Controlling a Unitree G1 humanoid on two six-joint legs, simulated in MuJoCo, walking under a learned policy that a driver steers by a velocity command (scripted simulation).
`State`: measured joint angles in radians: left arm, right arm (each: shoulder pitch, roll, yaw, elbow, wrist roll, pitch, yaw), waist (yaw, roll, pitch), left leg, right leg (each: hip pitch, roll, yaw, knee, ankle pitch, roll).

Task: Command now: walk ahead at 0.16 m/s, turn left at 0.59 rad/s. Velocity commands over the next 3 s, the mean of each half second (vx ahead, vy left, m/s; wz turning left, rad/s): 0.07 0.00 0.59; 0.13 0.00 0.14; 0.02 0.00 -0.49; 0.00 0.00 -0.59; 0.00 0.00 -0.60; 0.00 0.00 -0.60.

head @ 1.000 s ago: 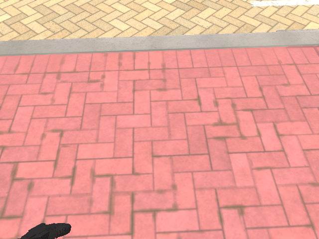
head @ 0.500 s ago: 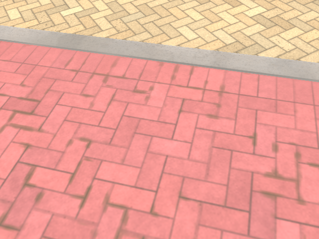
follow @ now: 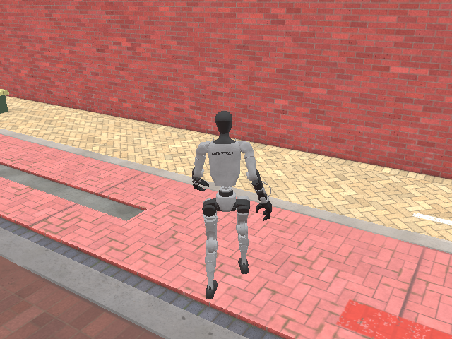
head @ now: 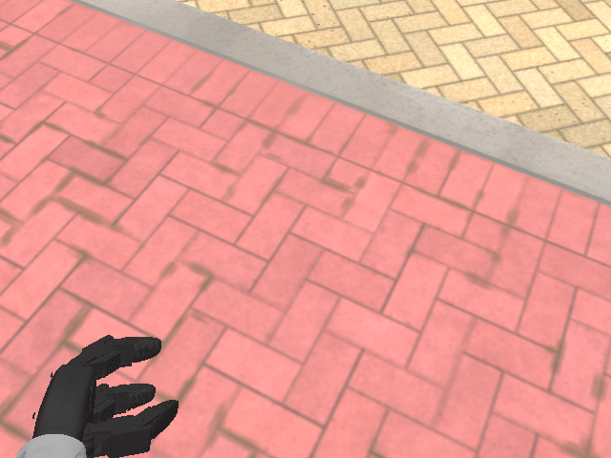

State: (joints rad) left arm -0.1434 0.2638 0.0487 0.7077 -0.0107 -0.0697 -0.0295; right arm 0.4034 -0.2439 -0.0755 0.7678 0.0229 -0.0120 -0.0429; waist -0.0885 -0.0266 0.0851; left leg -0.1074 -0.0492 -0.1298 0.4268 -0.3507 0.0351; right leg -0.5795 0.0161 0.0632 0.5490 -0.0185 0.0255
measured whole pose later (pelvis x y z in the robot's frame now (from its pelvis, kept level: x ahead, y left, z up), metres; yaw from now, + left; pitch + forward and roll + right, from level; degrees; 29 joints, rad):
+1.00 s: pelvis +0.18 +0.02 -0.01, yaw +20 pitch +2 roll +0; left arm 0.11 0.28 0.05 0.83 -0.01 -0.01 -0.04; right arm 0.21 -0.28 -0.05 0.73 -0.01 0.00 -0.04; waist 0.00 0.01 0.02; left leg -0.17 0.00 0.03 0.64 -0.42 0.00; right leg -0.38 0.01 -0.04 0.54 -0.19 -0.04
